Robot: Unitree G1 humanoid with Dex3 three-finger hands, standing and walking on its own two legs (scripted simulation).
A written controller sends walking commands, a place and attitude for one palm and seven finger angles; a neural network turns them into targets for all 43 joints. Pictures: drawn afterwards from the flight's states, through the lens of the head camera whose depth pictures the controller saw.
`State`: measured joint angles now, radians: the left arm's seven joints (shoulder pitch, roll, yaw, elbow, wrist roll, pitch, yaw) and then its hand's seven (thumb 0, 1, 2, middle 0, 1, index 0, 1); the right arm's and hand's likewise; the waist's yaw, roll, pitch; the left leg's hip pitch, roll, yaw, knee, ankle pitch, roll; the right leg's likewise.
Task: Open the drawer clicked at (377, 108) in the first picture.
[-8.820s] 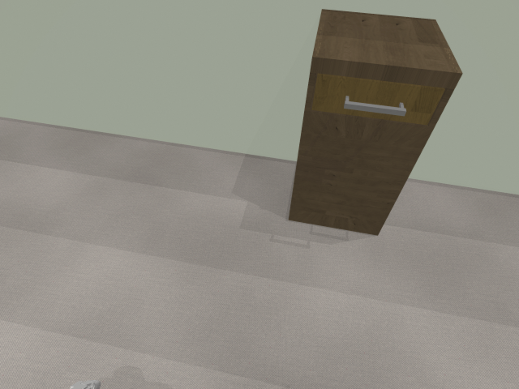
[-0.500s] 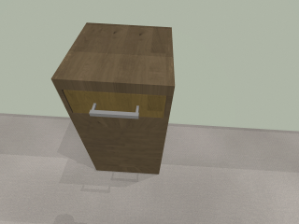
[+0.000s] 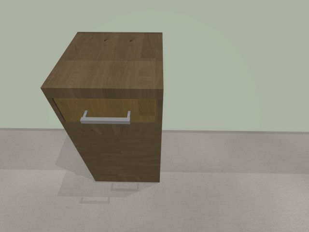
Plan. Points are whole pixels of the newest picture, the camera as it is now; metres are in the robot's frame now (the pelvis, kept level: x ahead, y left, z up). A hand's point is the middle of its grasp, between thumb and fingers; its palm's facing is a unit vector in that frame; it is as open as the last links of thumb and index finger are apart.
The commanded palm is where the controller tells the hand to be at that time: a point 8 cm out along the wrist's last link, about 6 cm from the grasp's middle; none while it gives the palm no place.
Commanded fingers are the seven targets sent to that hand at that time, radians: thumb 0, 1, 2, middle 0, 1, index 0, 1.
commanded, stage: come to a stop and stand still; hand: left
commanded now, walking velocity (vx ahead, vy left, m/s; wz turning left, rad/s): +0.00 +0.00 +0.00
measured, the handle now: (106, 116) +0.53 +0.21 -0.07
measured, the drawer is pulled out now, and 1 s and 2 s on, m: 0.00 0.00 0.00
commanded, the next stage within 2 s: look again from close up in 1.18 s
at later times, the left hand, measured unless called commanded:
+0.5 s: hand out of the picture +0.00 +0.14 -0.18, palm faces +0.06 -0.98 -0.17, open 7.4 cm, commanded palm none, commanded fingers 0.00 0.90 0.90 -0.20 -0.30 -0.20 -0.30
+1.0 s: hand out of the picture +0.03 +0.14 -0.18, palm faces +0.06 -0.98 -0.21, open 7.4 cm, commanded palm none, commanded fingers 0.00 0.90 0.90 -0.20 -0.30 -0.20 -0.30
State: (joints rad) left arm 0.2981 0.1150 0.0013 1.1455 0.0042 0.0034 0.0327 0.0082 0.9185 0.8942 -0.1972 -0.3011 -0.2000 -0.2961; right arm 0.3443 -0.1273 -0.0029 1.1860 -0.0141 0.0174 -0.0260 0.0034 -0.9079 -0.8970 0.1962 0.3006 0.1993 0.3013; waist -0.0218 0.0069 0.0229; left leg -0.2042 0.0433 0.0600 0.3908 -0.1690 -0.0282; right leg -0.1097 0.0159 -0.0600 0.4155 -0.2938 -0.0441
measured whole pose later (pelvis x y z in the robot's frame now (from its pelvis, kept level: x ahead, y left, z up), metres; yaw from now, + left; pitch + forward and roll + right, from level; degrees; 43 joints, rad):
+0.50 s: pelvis +0.03 -0.01 +0.00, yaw +0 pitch +0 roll +1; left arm 0.33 0.09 0.00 1.15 0.01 -0.01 0.04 0.00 0.91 0.89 -0.20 -0.30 -0.20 -0.30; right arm 0.28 -0.13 0.00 1.16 -0.01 0.00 -0.04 0.01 -0.92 -0.90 0.20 0.30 0.20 0.30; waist 0.00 0.00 0.02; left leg -0.18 0.05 0.05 0.41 -0.22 -0.05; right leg -0.07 0.03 -0.07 0.41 -0.34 -0.06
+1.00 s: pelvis +0.05 -0.02 +0.00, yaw +0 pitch +0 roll +2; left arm 0.31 0.12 0.01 1.13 0.01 -0.01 0.05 0.00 0.91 0.89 -0.20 -0.30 -0.20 -0.30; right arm 0.26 -0.14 0.00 1.16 -0.01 0.01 -0.05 0.01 -0.92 -0.90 0.20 0.30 0.20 0.30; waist 0.00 0.00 0.03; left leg -0.15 0.06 0.05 0.42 -0.26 -0.06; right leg -0.03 0.04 -0.07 0.40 -0.37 -0.07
